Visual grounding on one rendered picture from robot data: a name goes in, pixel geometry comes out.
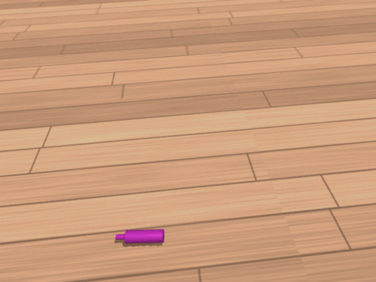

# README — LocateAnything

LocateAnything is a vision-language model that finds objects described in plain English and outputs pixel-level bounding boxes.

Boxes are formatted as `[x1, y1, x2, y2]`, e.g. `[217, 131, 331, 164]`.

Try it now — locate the bottle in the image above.
[116, 229, 165, 243]

